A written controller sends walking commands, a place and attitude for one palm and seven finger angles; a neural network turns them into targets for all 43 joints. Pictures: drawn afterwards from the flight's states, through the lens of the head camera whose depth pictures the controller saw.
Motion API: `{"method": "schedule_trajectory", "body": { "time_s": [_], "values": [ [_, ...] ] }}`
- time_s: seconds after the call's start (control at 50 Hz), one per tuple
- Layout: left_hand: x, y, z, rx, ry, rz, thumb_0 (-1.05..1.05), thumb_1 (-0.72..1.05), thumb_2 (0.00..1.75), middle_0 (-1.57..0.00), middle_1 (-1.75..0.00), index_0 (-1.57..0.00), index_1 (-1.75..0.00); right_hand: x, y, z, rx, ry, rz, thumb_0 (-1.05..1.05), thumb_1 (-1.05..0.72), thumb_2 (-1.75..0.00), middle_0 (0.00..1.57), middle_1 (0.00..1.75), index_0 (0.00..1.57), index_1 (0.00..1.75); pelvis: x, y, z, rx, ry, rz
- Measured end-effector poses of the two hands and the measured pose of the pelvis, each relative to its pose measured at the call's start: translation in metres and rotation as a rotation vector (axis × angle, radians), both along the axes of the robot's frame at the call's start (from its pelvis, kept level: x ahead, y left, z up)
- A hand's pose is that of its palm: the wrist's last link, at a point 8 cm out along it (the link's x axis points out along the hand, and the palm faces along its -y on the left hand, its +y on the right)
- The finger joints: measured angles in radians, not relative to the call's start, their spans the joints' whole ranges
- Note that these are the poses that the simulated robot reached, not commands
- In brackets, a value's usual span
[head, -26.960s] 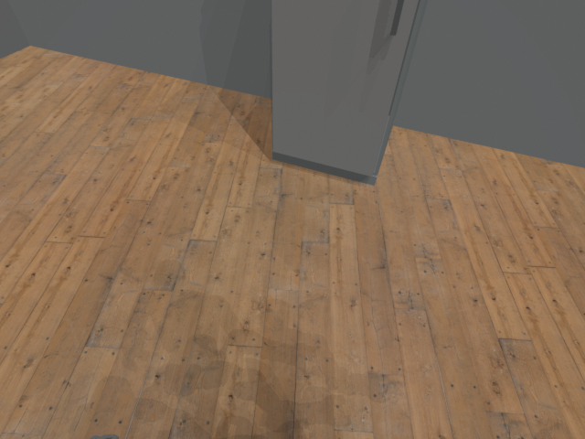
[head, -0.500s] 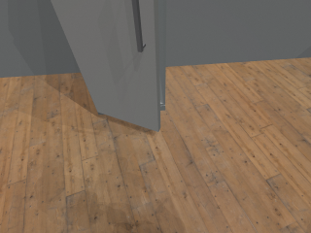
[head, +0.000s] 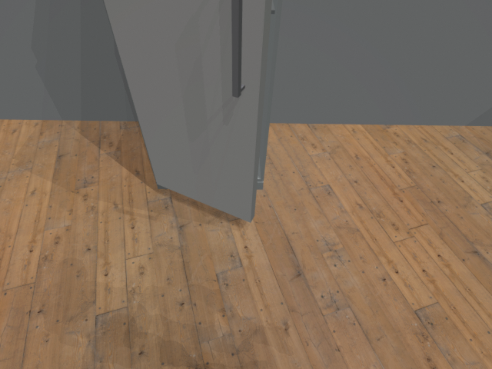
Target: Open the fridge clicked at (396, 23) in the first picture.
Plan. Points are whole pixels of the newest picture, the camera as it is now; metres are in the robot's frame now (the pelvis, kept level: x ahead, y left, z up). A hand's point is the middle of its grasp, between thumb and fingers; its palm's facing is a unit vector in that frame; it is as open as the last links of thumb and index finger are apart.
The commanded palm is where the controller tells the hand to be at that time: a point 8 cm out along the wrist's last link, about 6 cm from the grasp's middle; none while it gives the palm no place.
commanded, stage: let the arm hang, fingers relaxed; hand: right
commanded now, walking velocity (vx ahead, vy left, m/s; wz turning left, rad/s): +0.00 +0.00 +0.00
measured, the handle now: (240, 25) +0.85 +0.07 +0.19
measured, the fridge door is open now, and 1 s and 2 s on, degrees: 27 27 27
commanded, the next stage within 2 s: look to check the result in 0.12 s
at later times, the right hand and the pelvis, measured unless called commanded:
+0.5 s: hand out of the picture +0.09 -0.22 -0.16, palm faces -0.04 +0.94 -0.33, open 7.4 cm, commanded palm none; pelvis +0.02 +0.02 +0.00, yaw +0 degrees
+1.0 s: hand out of the picture +0.10 -0.19 -0.17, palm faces -0.07 +0.96 -0.28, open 7.4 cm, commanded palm none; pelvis +0.03 +0.03 +0.00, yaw +5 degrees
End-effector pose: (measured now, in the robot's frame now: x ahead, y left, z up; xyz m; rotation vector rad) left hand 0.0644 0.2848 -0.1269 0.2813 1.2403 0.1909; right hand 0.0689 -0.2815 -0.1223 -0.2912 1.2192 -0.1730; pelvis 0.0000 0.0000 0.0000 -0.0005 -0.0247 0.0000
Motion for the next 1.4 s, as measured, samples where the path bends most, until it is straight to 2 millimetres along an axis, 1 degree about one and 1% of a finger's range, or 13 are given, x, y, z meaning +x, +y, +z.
{"method": "schedule_trajectory", "body": {
  "time_s": [0.1,0.2,0.3,0.6,0.76,0.88,0.96,1.02,1.16,1.22,1.28,1.32,1.4],
  "values": [
    [0.006,0.012,0.005,0.020,-0.005,0.002,0.01,0.90,0.90,-0.20,-0.30,-0.20,-0.30,0.022,0.006,0.002,0.006,-0.032,0.026,0.00,-0.91,-0.90,0.20,0.30,0.20,0.30,0.004,0.005,0.001,0.000,0.003,0.002],
    [0.009,0.018,0.006,0.025,0.006,0.001,0.01,0.90,0.90,-0.20,-0.30,-0.20,-0.30,0.031,0.010,0.003,0.003,-0.029,0.034,0.00,-0.91,-0.90,0.20,0.30,0.20,0.30,0.009,0.009,0.002,0.000,0.008,0.003],
    [0.013,0.020,0.005,0.018,0.020,-0.001,0.01,0.90,0.90,-0.20,-0.30,-0.20,-0.30,0.030,0.011,0.003,-0.005,-0.008,0.026,0.00,-0.91,-0.90,0.20,0.30,0.20,0.30,0.014,0.013,0.003,-0.001,0.010,0.003],
    [0.032,0.019,-0.001,-0.011,0.024,-0.013,0.01,0.90,0.90,-0.20,-0.30,-0.20,-0.30,0.017,0.020,0.002,-0.015,0.052,-0.009,0.00,-0.91,-0.90,0.20,0.30,0.20,0.30,0.027,0.024,0.003,-0.001,0.012,0.004],
    [0.040,0.023,0.000,-0.007,0.016,-0.014,0.01,0.90,0.90,-0.20,-0.30,-0.20,-0.30,0.020,0.027,0.000,-0.005,0.052,-0.013,0.00,-0.91,-0.90,0.20,0.30,0.20,0.30,0.032,0.027,0.003,-0.002,0.013,0.006],
    [0.041,0.026,0.001,0.003,0.009,0.002,0.01,0.90,0.90,-0.20,-0.30,-0.20,-0.30,0.027,0.032,-0.002,-0.002,0.047,-0.009,0.00,-0.91,-0.90,0.20,0.30,0.20,0.30,0.035,0.029,0.003,-0.001,0.015,0.024],
    [0.032,0.020,-0.003,-0.005,-0.001,0.046,0.01,0.90,0.90,-0.20,-0.30,-0.20,-0.30,0.028,0.040,-0.009,0.012,0.068,0.008,0.00,-0.91,-0.90,0.20,0.30,0.20,0.30,0.033,0.029,-0.001,0.001,0.017,0.065],
    [0.018,0.013,-0.008,-0.020,-0.002,0.092,0.01,0.90,0.90,-0.20,-0.30,-0.20,-0.30,0.029,0.049,-0.016,0.034,0.086,0.033,0.00,-0.91,-0.90,0.20,0.30,0.20,0.30,0.031,0.028,-0.005,0.001,0.017,0.097],
    [-0.031,0.001,-0.025,-0.054,0.040,0.194,0.01,0.90,0.90,-0.20,-0.30,-0.20,-0.30,0.036,0.068,-0.030,0.073,0.099,0.104,0.00,-0.91,-0.90,0.20,0.30,0.20,0.30,0.019,0.028,-0.016,-0.021,0.021,0.173],
    [-0.052,0.001,-0.036,-0.075,0.061,0.230,0.01,0.90,0.90,-0.20,-0.30,-0.20,-0.30,0.041,0.078,-0.030,0.068,0.094,0.129,0.00,-0.91,-0.90,0.20,0.30,0.20,0.30,0.015,0.032,-0.021,-0.026,0.012,0.211],
    [-0.067,0.007,-0.049,-0.095,0.080,0.270,0.01,0.90,0.90,-0.20,-0.30,-0.20,-0.30,0.044,0.085,-0.032,0.050,0.063,0.158,0.00,-0.91,-0.90,0.20,0.30,0.20,0.30,0.011,0.040,-0.030,-0.028,0.016,0.239],
    [-0.073,0.010,-0.050,-0.098,0.094,0.295,0.01,0.90,0.90,-0.20,-0.30,-0.20,-0.30,0.042,0.089,-0.029,0.041,0.067,0.166,0.00,-0.91,-0.90,0.20,0.30,0.20,0.30,0.008,0.040,-0.028,-0.016,0.017,0.246],
    [-0.074,0.012,-0.037,-0.094,0.071,0.331,0.01,0.90,0.90,-0.20,-0.30,-0.20,-0.30,0.040,0.093,-0.021,0.034,0.102,0.190,0.00,-0.91,-0.90,0.20,0.30,0.20,0.30,0.006,0.039,-0.017,-0.016,0.034,0.289]
  ]
}}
